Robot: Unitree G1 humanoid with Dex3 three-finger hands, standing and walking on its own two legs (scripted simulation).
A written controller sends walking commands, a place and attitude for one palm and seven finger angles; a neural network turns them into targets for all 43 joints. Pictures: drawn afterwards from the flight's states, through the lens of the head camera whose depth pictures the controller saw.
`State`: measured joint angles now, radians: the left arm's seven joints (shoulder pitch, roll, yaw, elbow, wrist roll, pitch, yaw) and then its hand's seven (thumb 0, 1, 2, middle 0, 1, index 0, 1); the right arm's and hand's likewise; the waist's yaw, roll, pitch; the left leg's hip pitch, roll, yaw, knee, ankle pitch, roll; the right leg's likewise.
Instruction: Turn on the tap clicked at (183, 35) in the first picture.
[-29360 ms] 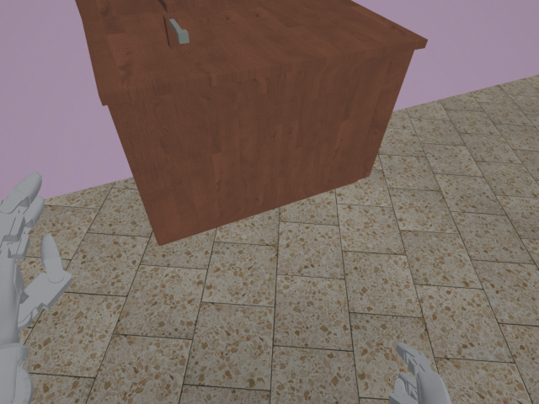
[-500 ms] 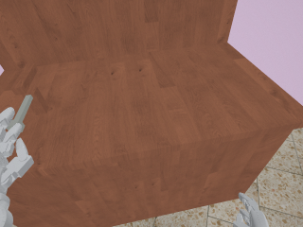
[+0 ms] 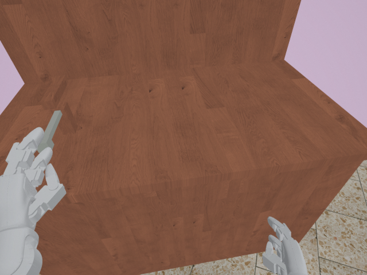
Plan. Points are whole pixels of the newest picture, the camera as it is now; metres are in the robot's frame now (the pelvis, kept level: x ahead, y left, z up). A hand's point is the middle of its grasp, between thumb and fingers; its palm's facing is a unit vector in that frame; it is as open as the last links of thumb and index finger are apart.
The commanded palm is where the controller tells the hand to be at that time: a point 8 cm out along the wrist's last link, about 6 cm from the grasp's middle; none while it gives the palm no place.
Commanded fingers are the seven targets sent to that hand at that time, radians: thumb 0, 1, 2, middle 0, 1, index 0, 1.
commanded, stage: turn the palm inward beside the body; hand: left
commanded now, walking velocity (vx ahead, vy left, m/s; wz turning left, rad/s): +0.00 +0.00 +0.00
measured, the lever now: (44, 144) +0.32 +0.39 +0.13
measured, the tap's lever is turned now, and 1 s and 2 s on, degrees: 0 0 0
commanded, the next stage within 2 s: reach beside the lever's end, fingers flat in 0.74 s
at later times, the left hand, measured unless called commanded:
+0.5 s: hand (70, 185) +0.19 +0.22 +0.18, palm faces +0.48 -0.87 -0.13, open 7.4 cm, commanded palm +0.14 +0.26 +0.19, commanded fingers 0.00 0.90 0.90 -0.20 -0.30 -0.20 -0.30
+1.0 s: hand (76, 182) +0.20 +0.22 +0.18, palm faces +0.50 -0.86 -0.14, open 7.4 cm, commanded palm +0.15 +0.26 +0.18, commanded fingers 0.00 0.90 0.90 -0.20 -0.30 -0.20 -0.30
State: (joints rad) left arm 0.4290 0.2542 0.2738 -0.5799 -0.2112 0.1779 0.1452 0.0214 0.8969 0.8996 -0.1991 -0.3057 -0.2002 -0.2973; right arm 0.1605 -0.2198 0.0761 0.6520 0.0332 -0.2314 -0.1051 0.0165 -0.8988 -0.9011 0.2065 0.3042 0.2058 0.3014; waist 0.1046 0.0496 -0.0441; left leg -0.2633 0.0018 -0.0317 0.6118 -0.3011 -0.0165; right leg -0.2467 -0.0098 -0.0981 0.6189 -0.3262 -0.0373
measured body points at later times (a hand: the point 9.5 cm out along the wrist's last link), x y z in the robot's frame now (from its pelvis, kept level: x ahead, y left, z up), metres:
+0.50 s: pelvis +0.01 -0.01 +0.00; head -0.03 -0.04 +0.45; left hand +0.16 +0.26 +0.19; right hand +0.23 -0.21 -0.06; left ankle +0.02 +0.13 -0.73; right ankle +0.01 -0.09 -0.73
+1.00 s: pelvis +0.02 -0.03 +0.00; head -0.02 -0.06 +0.45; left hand +0.17 +0.26 +0.19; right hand +0.23 -0.24 -0.07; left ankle +0.02 +0.13 -0.73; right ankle +0.01 -0.09 -0.73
